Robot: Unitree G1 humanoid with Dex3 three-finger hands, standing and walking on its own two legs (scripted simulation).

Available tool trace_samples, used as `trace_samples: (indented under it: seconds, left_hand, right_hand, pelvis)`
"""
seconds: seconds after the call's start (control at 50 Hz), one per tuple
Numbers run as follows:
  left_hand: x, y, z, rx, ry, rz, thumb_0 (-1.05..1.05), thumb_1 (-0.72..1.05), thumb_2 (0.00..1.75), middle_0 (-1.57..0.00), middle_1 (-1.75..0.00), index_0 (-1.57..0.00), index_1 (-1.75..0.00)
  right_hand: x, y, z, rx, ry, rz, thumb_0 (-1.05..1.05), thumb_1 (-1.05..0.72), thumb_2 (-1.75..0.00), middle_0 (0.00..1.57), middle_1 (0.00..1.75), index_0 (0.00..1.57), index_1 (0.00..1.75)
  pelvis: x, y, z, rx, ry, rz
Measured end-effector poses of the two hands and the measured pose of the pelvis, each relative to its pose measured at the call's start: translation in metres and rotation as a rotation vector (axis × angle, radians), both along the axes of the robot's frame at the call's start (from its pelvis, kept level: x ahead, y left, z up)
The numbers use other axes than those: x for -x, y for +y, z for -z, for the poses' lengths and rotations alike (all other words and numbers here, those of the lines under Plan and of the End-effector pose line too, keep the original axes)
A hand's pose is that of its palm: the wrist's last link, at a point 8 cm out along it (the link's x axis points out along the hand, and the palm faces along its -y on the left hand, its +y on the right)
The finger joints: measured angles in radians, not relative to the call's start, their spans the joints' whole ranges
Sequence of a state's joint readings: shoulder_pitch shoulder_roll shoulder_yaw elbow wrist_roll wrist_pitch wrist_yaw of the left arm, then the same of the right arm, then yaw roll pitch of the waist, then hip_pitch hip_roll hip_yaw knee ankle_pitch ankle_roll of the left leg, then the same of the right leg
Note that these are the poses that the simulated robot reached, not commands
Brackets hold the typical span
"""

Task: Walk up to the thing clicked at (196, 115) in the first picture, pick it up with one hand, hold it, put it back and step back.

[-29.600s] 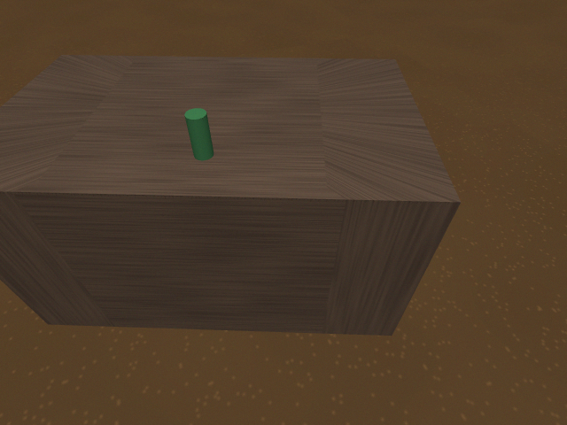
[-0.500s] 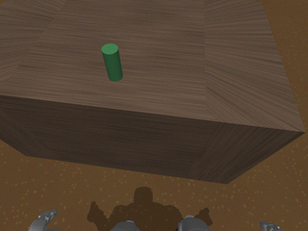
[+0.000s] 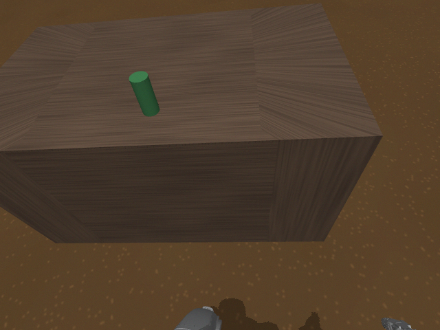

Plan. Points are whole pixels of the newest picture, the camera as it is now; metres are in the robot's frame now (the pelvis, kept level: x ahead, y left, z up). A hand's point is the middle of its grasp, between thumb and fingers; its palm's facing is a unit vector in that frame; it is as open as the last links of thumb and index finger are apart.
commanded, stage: step back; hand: left
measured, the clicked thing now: (145, 94) +0.72 +0.27 +0.00
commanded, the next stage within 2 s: none
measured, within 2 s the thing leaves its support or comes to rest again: neither
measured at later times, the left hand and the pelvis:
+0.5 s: hand out of the picture -0.07 +0.32 -0.15, palm faces +0.09 -0.93 -0.36, open 7.4 cm; pelvis -0.16 +0.04 +0.00, yaw +4 degrees
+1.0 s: hand out of the picture -0.25 +0.30 -0.12, palm faces +0.01 -0.88 -0.47, open 7.4 cm; pelvis -0.32 +0.02 +0.00, yaw +1 degrees
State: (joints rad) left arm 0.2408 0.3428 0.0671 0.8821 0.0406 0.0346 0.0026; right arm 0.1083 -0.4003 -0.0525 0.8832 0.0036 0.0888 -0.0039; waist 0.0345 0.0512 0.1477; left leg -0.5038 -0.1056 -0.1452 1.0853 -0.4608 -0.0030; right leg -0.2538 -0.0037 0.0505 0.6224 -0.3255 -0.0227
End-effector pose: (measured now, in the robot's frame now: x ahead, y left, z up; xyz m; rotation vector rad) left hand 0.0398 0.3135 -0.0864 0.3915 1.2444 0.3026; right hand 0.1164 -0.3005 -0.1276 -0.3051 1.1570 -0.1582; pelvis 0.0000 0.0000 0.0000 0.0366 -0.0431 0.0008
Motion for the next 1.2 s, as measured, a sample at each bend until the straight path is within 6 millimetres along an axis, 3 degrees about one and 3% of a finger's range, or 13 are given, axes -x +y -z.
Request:
trace_samples:
  seconds: [0.16, 0.3, 0.42, 0.5, 0.66, 0.78, 0.86, 0.92, 1.04, 1.12, 1.2]
  left_hand:
    - [-0.003, 0.011, -0.009, -0.034, -0.141, 0.027, 0.0, 0.9, 0.89, -0.21, -0.3, -0.21, -0.3]
    - [0.026, 0.033, 0.021, 0.02, -0.226, 0.018, 0.0, 0.9, 0.89, -0.21, -0.3, -0.2, -0.3]
    - [0.079, 0.041, 0.031, 0.078, -0.162, -0.022, 0.0, 0.9, 0.89, -0.21, -0.3, -0.2, -0.3]
    - [0.124, 0.046, 0.03, 0.088, -0.115, -0.039, 0.0, 0.9, 0.89, -0.21, -0.3, -0.2, -0.3]
    - [0.22, 0.044, 0.037, 0.058, 0.056, -0.009, 0.0, 0.9, 0.89, -0.21, -0.3, -0.2, -0.3]
    - [0.278, 0.025, 0.025, 0.03, 0.076, -0.003, 0.0, 0.91, 0.89, -0.21, -0.3, -0.2, -0.3]
    - [0.308, 0.019, 0.006, 0.009, 0.069, -0.015, 0.0, 0.9, 0.89, -0.21, -0.3, -0.2, -0.3]
    - [0.312, 0.02, -0.004, -0.008, 0.048, -0.014, 0.0, 0.9, 0.89, -0.21, -0.3, -0.21, -0.3]
    - [0.295, 0.027, -0.002, -0.024, -0.103, 0.033, 0.0, 0.9, 0.89, -0.21, -0.3, -0.2, -0.3]
    - [0.297, 0.033, 0.015, 0.015, -0.199, 0.028, 0.0, 0.9, 0.89, -0.21, -0.3, -0.2, -0.3]
    - [0.32, 0.028, 0.026, 0.083, -0.176, 0.006, 0.0, 0.9, 0.89, -0.21, -0.3, -0.2, -0.3]
  right_hand:
    - [0.09, -0.008, 0.008, 0.065, 0.161, -0.019, 0.0, -0.91, -0.9, 0.21, 0.3, 0.2, 0.3]
    - [0.126, 0.017, 0.002, 0.106, 0.132, -0.067, 0.0, -0.91, -0.9, 0.21, 0.3, 0.2, 0.3]
    - [0.155, 0.037, -0.027, 0.115, 0.058, -0.072, 0.0, -0.91, -0.9, 0.21, 0.3, 0.21, 0.3]
    - [0.161, 0.042, -0.042, 0.124, 0.012, -0.081, 0.0, -0.91, -0.9, 0.21, 0.3, 0.21, 0.3]
    - [0.18, 0.041, -0.033, 0.088, -0.104, -0.085, 0.0, -0.91, -0.9, 0.21, 0.3, 0.21, 0.3]
    - [0.23, 0.023, -0.006, 0.033, -0.103, -0.034, 0.0, -0.91, -0.9, 0.21, 0.3, 0.21, 0.3]
    - [0.277, 0.019, -0.006, 0.006, -0.033, -0.002, 0.0, -0.91, -0.9, 0.21, 0.3, 0.2, 0.3]
    - [0.313, 0.012, -0.006, 0.016, 0.009, 0.01, 0.0, -0.91, -0.9, 0.21, 0.3, 0.2, 0.3]
    - [0.379, 0.008, 0.0, 0.072, 0.127, -0.02, 0.0, -0.91, -0.9, 0.21, 0.3, 0.2, 0.3]
    - [0.407, 0.017, 0.0, 0.102, 0.149, -0.045, 0.0, -0.91, -0.9, 0.21, 0.3, 0.2, 0.3]
    - [0.425, 0.029, -0.014, 0.094, 0.109, -0.041, 0.0, -0.91, -0.9, 0.21, 0.3, 0.2, 0.3]
  pelvis:
    - [0.045, 0.006, 0.002, 0.023, 0.024, -0.068]
    - [0.1, 0.026, 0.018, 0.021, -0.014, -0.115]
    - [0.136, 0.039, 0.006, 0.064, -0.025, -0.094]
    - [0.16, 0.04, -0.003, 0.07, 0.001, -0.061]
    - [0.219, 0.035, 0.006, 0.048, 0.006, 0.013]
    - [0.264, 0.022, 0.013, 0.072, -0.018, 0.022]
    - [0.282, 0.015, 0.001, -0.009, -0.003, 0.046]
    - [0.297, 0.015, -0.004, -0.014, 0.017, 0.017]
    - [0.335, 0.018, 0.003, 0.014, 0.03, -0.057]
    - [0.362, 0.024, 0.013, 0.005, 0.001, -0.093]
    - [0.377, 0.029, 0.007, 0.015, -0.011, -0.083]
